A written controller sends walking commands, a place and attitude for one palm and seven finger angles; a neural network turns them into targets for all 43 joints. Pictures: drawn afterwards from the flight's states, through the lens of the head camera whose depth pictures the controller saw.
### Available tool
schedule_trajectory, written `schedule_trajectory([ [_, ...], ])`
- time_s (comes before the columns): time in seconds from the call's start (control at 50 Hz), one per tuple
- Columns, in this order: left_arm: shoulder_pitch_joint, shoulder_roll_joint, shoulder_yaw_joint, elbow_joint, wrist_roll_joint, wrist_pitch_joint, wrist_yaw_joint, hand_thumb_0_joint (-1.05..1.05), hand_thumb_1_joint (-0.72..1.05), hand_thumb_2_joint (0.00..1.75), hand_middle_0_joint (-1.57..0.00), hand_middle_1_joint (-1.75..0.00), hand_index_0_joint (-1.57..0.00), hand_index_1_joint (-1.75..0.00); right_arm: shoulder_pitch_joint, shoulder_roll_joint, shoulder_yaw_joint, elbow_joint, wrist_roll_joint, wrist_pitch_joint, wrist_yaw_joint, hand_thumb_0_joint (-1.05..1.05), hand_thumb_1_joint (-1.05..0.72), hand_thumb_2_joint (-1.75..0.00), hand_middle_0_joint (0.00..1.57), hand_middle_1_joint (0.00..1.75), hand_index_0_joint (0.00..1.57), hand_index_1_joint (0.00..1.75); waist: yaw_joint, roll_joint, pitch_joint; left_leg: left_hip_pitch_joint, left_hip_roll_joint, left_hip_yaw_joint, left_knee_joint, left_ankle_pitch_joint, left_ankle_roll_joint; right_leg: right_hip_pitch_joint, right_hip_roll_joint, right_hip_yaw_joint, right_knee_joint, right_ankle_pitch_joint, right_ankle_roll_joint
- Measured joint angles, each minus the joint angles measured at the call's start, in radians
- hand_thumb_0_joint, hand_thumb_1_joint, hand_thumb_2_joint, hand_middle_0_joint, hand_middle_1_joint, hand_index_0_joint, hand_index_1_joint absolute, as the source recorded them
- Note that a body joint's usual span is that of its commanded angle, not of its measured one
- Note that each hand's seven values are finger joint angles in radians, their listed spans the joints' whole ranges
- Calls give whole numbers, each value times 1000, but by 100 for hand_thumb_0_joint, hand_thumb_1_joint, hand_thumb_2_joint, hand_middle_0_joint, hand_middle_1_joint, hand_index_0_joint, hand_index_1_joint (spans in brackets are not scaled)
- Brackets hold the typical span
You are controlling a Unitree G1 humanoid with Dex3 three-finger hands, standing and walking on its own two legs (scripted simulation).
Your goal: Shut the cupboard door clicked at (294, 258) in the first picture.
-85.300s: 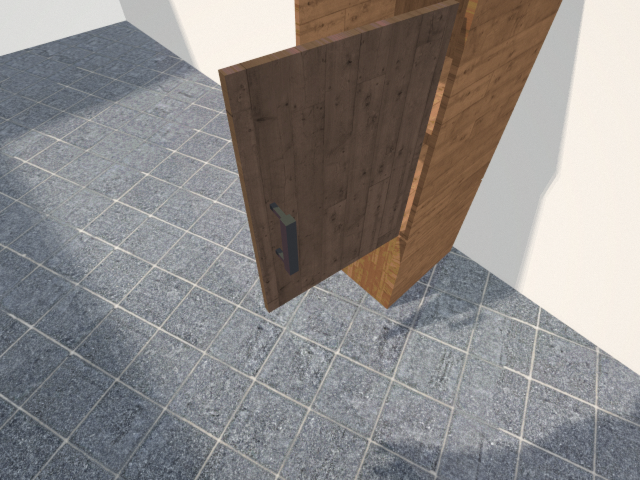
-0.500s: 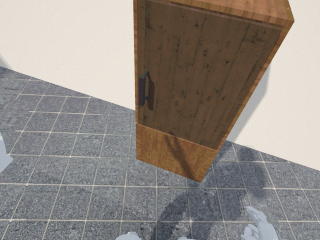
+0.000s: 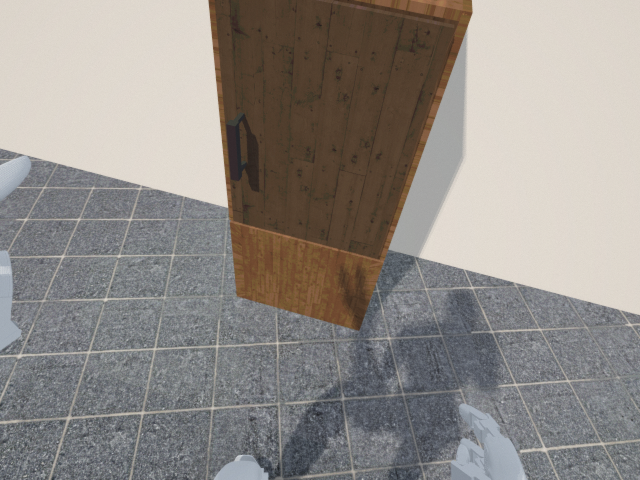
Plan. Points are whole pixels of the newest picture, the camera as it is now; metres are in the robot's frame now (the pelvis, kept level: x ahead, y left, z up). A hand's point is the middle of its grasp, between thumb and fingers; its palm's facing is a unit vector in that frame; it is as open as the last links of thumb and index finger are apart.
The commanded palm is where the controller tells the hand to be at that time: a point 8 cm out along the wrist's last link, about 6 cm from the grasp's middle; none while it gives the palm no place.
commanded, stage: stop stepping back and stand still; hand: left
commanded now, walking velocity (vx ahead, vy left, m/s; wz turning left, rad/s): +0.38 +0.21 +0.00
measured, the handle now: (238, 147) +0.79 +0.23 -0.05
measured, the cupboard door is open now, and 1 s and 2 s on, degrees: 0 0 0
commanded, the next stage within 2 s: let the arm hang, fingers relaxed in 1.42 s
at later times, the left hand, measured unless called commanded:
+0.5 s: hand out of the picture +0.10 +0.31 +0.23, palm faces +0.42 -0.71 -0.57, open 7.4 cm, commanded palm +0.06 +0.35 +0.20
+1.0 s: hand out of the picture +0.13 +0.36 +0.22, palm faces +0.41 -0.71 -0.57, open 7.4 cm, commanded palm +0.07 +0.39 +0.20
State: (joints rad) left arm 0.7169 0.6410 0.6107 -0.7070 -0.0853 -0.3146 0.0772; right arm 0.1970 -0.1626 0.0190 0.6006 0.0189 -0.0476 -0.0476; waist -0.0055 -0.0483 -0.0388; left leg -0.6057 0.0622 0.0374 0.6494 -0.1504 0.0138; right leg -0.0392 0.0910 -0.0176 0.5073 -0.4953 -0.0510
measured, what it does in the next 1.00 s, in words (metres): steps to the left: left foot, then right foot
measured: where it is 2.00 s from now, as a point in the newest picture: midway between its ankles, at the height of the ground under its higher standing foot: outside the picture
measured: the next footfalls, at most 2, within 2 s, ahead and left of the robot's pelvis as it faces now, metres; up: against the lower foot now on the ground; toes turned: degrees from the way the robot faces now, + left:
left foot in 0.06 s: +0.12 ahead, +0.12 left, +0.00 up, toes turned +5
right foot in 0.48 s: -0.09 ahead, -0.04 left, +0.00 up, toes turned -5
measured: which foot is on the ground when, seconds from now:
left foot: up 0.00-0.04, down 0.06-0.48, up 0.50-0.74, down 0.76-1.00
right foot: down 0.00-0.24, up 0.26-0.46, down 0.48-0.76, up 0.78-0.98, down 1.00-1.00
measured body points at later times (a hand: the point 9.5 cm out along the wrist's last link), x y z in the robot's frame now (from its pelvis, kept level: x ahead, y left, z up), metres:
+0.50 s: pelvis -0.08 +0.05 +0.02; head -0.09 +0.06 +0.47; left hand +0.07 +0.35 +0.26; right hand +0.08 -0.17 -0.06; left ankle +0.07 +0.12 -0.70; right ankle -0.14 -0.03 -0.71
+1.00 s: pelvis -0.08 +0.09 +0.01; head -0.06 +0.11 +0.46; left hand +0.10 +0.39 +0.25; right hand +0.09 -0.12 -0.06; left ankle -0.05 +0.23 -0.72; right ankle -0.06 +0.00 -0.72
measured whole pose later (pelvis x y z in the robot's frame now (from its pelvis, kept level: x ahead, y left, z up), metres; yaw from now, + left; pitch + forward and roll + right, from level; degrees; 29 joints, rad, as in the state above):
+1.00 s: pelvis -0.08 +0.09 +0.01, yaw +0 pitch +0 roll +0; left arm 0.61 0.57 0.57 -0.62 -0.08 -0.21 0.16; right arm 0.23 -0.14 0.02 0.56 0.00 -0.11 -0.04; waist -0.03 -0.03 0.03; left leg -0.32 0.13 0.13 0.59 -0.26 -0.04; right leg -0.29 0.01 -0.09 0.57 -0.29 0.02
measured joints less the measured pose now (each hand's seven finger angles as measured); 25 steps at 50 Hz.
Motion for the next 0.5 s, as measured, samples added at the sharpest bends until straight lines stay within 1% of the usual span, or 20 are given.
schedule_trajectory([
  [0.02,19,-12,6,30,2,10,7,1,88,90,-23,-31,-22,-31,39,-16,-3,7,-2,7,-8,1,-90,-89,20,30,21,30,12,-2,-44,29,-13,5,37,-26,-4,2,-12,16,9,-8,2],
  [0.04,12,-38,-3,76,5,24,16,1,88,90,-23,-31,-22,-31,72,-37,-9,15,-3,10,-17,1,-90,-89,20,30,21,30,21,8,-81,66,-24,8,57,-42,-6,5,-20,28,14,-13,6],
  [0.06,-19,-73,-22,135,9,40,27,1,88,90,-23,-31,-22,-31,99,-63,-19,24,-4,8,-26,1,-90,-89,20,30,21,30,27,27,-112,108,-33,8,63,-53,-6,9,-25,33,19,-16,13],
  [0.08,-74,-112,-48,206,14,56,40,1,88,90,-23,-31,-22,-31,121,-87,-32,36,-2,5,-35,1,-90,-89,20,30,21,30,26,48,-134,136,-46,2,50,-111,8,11,-31,28,26,-21,20],
  [0.1,-146,-153,-76,286,17,72,53,1,88,90,-22,-31,-22,-31,135,-106,-45,52,2,3,-42,1,-90,-89,20,30,21,30,24,61,-139,143,-59,-4,44,-118,20,17,-41,15,32,-25,27],
  [0.14,-290,-231,-128,434,23,108,78,1,88,90,-22,-31,-21,-31,151,-134,-60,89,9,4,-49,1,-91,-89,20,30,20,30,28,73,-121,156,-65,8,50,-91,24,40,-58,-6,41,-29,40],
  [0.18,-372,-290,-174,516,30,145,96,1,89,90,-21,-30,-21,-31,154,-141,-61,114,12,10,-49,1,-91,-89,20,30,20,30,23,61,-93,169,-67,25,48,-70,32,52,-74,-23,58,-34,49],
  [0.22,-380,-325,-218,498,36,174,101,1,89,90,-20,-30,-20,-30,137,-126,-54,118,11,8,-46,2,-91,-89,20,30,20,30,8,22,-52,185,-85,40,30,-47,56,45,-97,-25,92,-45,58],
  [0.26,-337,-337,-251,403,38,178,95,2,90,90,-20,-30,-20,-30,103,-98,-44,96,4,-12,-42,2,-91,-89,20,30,20,30,-11,-19,-10,185,-93,62,7,-28,69,1,-115,-6,152,-51,61],
  [0.3,-280,-317,-268,280,40,164,84,2,90,90,-20,-30,-20,-30,69,-60,-35,60,-12,-53,-35,2,-91,-89,20,30,20,30,-36,-38,27,176,-85,74,-32,6,70,-76,-98,24,235,-54,47],
  [0.32,-253,-287,-265,219,41,152,77,2,90,90,-21,-30,-20,-30,58,-38,-29,41,-21,-73,-32,2,-91,-89,20,30,20,30,-45,-44,42,174,-81,73,-63,29,64,-113,-85,28,267,-59,38],
  [0.34,-228,-247,-250,162,40,136,71,3,89,90,-21,-30,-20,-30,52,-16,-23,24,-29,-88,-28,2,-91,-89,20,30,20,30,-52,-46,52,172,-76,69,-98,51,56,-144,-71,23,284,-61,31],
  [0.38,-177,-158,-186,76,31,103,64,3,89,90,-21,-30,-21,-31,48,20,-10,-1,-41,-99,-19,1,-91,-89,20,30,20,30,-55,-38,56,168,-63,55,-166,76,40,-177,-44,-11,262,-71,19],
  [0.42,-128,-93,-111,42,16,80,66,2,89,90,-22,-31,-21,-31,51,37,-2,-14,-44,-96,-10,1,-91,-89,20,30,20,30,-49,-6,40,161,-50,42,-212,70,19,-161,-23,-66,165,-79,10],
  [0.46,-85,-64,-60,51,0,82,71,2,89,90,-22,-31,-21,-31,52,37,4,-21,-40,-81,-7,1,-90,-89,20,30,21,30,-37,27,15,146,-52,45,-219,21,-12,-112,-16,-102,29,-64,3],
  [0.48,-71,-61,-47,65,-3,89,74,2,89,90,-22,-31,-21,-31,48,30,5,-25,-37,-71,-7,1,-90,-89,20,30,21,30,-25,39,5,122,-56,58,-182,-44,-27,-97,-21,-98,-25,-41,-12],
  [0.5,-69,-71,-50,87,-4,98,74,2,89,90,-22,-30,-21,-31,40,19,2,-17,-33,-56,-8,1,-90,-89,20,30,21,30,-10,59,1,87,-53,59,-92,-114,-37,-104,-24,-95,-33,27,-22],
])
